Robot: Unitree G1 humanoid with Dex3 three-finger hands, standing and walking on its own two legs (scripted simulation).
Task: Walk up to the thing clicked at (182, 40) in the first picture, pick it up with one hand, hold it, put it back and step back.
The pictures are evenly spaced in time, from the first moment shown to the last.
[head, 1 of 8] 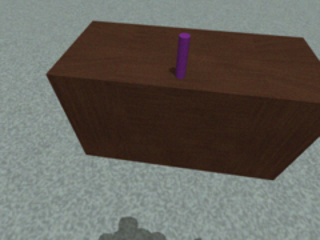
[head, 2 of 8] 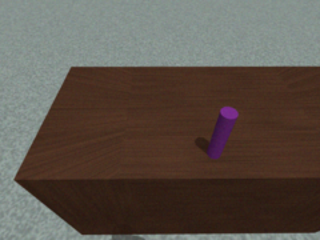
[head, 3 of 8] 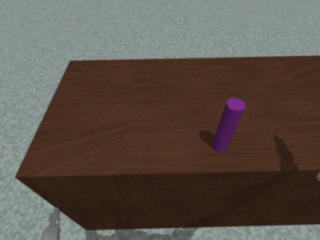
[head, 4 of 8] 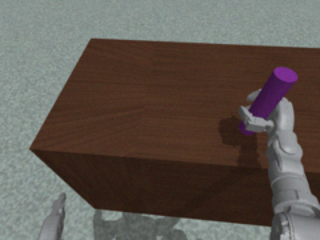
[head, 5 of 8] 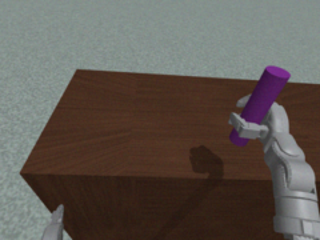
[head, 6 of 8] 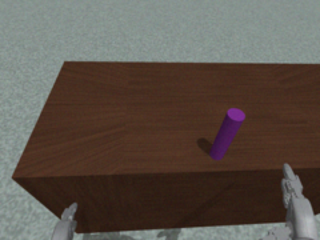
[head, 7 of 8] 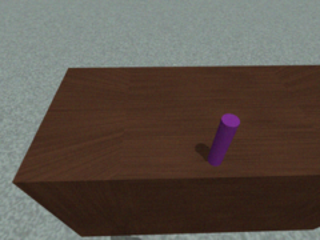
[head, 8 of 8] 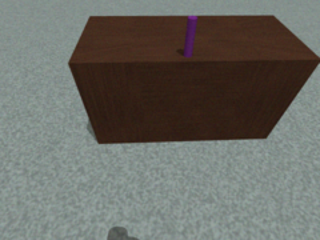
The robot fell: no
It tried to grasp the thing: yes
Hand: right
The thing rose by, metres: 0.23
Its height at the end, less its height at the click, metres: +0.00
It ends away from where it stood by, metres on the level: 0.03
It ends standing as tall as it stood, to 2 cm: yes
